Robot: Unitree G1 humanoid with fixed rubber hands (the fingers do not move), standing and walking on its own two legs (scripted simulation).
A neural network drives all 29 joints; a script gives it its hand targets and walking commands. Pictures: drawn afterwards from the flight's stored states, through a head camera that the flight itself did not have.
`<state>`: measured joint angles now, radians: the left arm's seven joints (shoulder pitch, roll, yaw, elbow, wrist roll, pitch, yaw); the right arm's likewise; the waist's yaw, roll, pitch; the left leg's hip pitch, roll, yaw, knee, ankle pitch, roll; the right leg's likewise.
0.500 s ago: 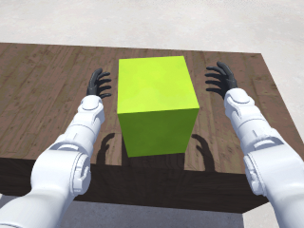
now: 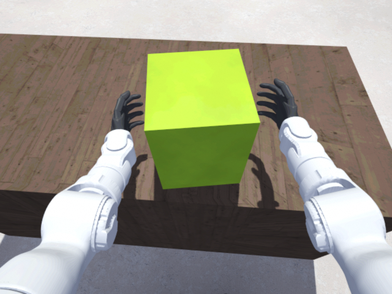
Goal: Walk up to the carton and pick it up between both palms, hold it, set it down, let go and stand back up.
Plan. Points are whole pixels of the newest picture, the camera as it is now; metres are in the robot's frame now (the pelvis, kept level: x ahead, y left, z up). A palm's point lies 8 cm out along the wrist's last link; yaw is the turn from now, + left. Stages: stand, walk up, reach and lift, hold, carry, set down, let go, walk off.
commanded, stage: reach and lift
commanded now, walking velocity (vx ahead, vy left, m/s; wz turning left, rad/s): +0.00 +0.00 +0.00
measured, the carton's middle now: (197, 124) +0.49 +0.04 +0.01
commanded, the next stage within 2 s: none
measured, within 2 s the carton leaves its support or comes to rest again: neither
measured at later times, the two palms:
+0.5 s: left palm (128, 123) +0.44 +0.19 +0.06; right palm (266, 119) +0.47 -0.11 +0.07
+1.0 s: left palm (129, 124) +0.44 +0.19 +0.06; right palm (265, 120) +0.47 -0.10 +0.07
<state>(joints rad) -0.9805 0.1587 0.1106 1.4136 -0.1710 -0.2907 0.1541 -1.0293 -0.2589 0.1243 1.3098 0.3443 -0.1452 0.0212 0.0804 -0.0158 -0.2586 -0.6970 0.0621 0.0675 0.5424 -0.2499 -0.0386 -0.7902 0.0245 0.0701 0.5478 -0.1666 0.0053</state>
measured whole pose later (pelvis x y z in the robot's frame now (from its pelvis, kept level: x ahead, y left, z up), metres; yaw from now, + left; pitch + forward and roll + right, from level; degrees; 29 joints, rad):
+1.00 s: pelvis +0.03 +0.01 +0.02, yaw +0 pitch +17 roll -1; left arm -0.84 -0.07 0.55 1.03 0.31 -0.20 0.14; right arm -0.88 0.00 -0.56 1.09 -0.34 -0.23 0.02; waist 0.08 0.00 -0.11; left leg -0.46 0.07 0.07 0.41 -0.22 -0.04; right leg -0.51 0.03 0.05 0.33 -0.12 0.01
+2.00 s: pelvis +0.02 +0.01 +0.02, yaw +1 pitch +17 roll -1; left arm -0.84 -0.08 0.59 1.02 0.34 -0.21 0.14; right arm -0.85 0.03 -0.59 1.07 -0.37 -0.28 0.01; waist 0.08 0.00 -0.11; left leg -0.45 0.07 0.07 0.39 -0.22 -0.04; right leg -0.50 0.03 0.04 0.32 -0.11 0.01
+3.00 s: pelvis +0.00 +0.01 +0.02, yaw +1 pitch +9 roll -1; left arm -0.82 -0.08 0.46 0.93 0.29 0.02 0.16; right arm -0.78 -0.02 -0.41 1.07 -0.27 -0.16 -0.05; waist 0.08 0.00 -0.13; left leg -0.34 0.07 0.07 0.38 -0.20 -0.04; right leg -0.36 0.03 0.04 0.26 -0.06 0.01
